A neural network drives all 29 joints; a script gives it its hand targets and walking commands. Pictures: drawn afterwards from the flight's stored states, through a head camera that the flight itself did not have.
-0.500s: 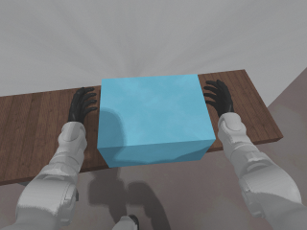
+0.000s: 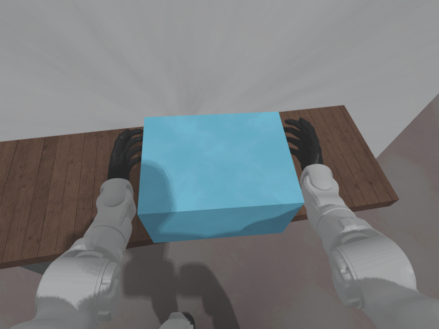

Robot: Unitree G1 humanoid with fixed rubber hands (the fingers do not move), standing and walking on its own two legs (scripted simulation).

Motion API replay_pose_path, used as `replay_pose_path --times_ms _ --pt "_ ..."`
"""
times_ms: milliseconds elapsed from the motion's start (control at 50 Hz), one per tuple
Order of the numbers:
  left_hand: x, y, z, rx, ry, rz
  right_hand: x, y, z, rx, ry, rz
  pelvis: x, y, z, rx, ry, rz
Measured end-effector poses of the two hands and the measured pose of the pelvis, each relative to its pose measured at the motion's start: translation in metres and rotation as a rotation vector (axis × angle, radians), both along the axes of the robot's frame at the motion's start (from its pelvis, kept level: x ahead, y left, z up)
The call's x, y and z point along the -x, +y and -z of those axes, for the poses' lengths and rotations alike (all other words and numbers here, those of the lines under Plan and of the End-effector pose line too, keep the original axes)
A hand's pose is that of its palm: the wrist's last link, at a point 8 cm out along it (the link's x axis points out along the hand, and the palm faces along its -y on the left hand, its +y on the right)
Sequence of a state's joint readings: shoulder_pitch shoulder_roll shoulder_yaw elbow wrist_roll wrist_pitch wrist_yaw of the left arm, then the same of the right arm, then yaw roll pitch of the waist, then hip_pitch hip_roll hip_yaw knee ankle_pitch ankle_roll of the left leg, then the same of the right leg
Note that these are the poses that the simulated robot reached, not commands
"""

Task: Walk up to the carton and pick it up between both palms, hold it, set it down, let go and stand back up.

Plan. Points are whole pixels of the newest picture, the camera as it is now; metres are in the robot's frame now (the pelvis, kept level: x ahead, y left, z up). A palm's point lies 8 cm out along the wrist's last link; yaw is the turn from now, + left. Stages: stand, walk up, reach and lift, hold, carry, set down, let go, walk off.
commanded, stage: reach and lift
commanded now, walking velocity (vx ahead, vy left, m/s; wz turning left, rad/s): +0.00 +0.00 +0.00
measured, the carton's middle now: (216, 177) +0.41 +0.03 +0.00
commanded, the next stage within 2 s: none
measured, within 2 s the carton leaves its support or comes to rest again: leaves its support in 1.92 s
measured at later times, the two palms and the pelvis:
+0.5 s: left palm (123, 173) +0.39 +0.21 +0.02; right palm (311, 167) +0.42 -0.14 +0.04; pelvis +0.01 -0.01 +0.02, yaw +1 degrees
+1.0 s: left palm (123, 172) +0.40 +0.21 +0.02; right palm (310, 167) +0.42 -0.14 +0.04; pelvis +0.01 -0.01 +0.02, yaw +0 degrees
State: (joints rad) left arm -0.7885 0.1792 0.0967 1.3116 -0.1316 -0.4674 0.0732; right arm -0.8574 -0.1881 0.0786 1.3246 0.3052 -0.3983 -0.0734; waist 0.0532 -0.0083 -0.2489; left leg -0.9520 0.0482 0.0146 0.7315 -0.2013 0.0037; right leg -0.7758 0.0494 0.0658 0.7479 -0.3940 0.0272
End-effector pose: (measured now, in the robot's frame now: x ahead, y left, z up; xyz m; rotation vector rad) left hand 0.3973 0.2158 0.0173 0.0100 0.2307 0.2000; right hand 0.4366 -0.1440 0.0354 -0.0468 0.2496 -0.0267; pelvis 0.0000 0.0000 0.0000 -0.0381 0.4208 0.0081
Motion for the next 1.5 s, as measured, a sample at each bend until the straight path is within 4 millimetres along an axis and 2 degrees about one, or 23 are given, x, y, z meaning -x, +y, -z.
replay_pose_path --times_ms 280,460,580,1200,1500 --pt "0.001 -0.002 0.001 0.016 -0.005 -0.023 0.001 0.004 -0.002 0.018 -0.010 -0.041 -0.001 -0.004 -0.004 -0.004 -0.018 -0.010" --pt "0.002 -0.006 -0.002 0.005 -0.024 0.001 0.016 0.001 -0.003 0.013 -0.032 0.000 -0.006 -0.005 -0.015 -0.008 -0.062 -0.017" --pt "0.003 -0.006 -0.002 0.004 -0.029 0.004 0.018 0.000 -0.003 0.018 -0.038 0.002 -0.007 -0.005 -0.019 -0.012 -0.066 -0.007" --pt "0.003 -0.006 -0.002 -0.002 -0.030 0.006 0.018 0.001 -0.002 0.034 -0.062 0.002 -0.010 -0.009 -0.021 -0.010 -0.043 -0.006" --pt "0.009 -0.008 -0.008 -0.005 -0.095 0.006 0.027 -0.001 -0.007 0.064 -0.133 0.003 -0.008 -0.009 -0.023 -0.001 -0.033 -0.017"
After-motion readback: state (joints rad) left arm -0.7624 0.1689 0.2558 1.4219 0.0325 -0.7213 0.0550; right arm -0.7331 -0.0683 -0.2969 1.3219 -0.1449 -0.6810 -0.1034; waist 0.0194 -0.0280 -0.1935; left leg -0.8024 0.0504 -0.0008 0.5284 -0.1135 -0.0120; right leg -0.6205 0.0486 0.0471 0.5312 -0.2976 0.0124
